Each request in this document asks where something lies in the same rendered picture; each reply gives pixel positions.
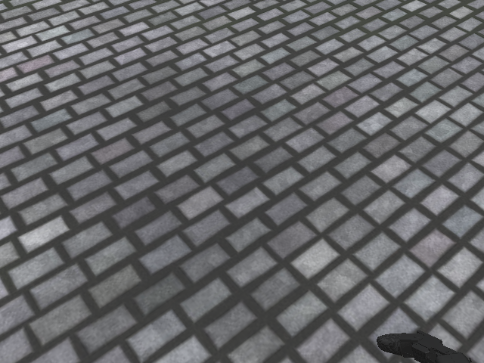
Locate robot right hand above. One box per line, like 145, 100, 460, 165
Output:
377, 330, 472, 363

